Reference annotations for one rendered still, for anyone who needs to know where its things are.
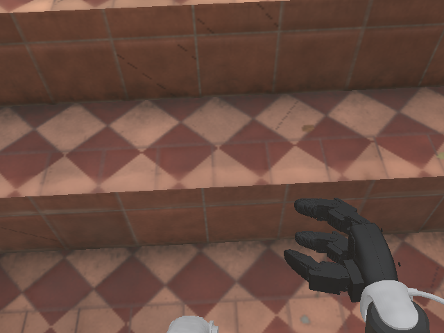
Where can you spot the left robot thigh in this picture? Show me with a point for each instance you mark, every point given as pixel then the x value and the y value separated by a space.
pixel 192 324

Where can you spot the robot right forearm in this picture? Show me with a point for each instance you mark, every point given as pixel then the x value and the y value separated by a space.
pixel 386 307

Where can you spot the right robot hand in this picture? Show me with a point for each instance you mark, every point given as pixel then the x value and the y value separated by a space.
pixel 362 259

